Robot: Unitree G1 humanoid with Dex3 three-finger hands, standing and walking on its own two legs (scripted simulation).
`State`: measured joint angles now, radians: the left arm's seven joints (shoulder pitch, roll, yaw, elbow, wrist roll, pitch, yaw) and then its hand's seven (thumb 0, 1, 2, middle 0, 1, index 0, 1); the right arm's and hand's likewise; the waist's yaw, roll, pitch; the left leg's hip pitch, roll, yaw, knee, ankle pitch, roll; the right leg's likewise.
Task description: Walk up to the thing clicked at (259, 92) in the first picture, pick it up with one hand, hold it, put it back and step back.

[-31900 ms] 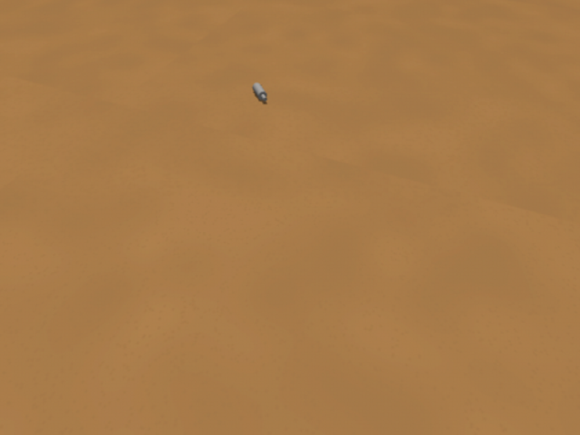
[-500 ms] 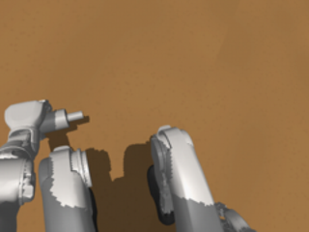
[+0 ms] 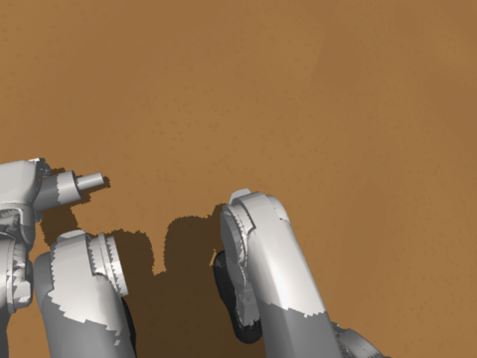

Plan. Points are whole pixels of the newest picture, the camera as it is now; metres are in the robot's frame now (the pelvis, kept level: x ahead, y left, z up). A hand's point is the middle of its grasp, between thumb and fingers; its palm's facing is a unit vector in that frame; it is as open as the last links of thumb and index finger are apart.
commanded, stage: rest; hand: left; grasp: from above
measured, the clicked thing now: (54, 190) +0.42 +0.22 -0.25
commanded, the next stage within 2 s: open in 0.60 s
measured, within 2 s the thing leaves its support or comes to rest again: rests again in 0.28 s
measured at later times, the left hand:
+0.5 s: hand (27, 202) +0.40 +0.25 -0.23, palm faces -0.44 -0.11 -0.89, open 8.8 cm
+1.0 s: hand (27, 201) +0.40 +0.26 -0.23, palm faces -0.43 -0.10 -0.90, open 10.0 cm
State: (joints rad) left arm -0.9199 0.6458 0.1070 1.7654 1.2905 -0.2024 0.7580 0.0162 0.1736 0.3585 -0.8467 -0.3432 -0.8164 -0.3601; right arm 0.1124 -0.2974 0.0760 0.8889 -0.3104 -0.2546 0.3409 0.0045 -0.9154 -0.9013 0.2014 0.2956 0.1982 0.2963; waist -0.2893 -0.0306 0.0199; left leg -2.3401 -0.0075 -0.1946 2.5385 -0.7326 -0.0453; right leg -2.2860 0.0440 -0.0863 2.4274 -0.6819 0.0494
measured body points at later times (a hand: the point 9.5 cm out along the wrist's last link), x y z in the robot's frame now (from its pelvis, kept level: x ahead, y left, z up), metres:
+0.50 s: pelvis -0.01 +0.00 +0.00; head +0.24 +0.09 +0.37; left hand +0.41 +0.26 -0.18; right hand +0.03 -0.26 -0.08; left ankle +0.06 +0.13 -0.26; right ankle +0.10 -0.12 -0.26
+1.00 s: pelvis -0.01 +0.01 +0.01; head +0.24 +0.10 +0.37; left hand +0.42 +0.26 -0.18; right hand +0.04 -0.25 -0.07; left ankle +0.06 +0.13 -0.26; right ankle +0.10 -0.12 -0.26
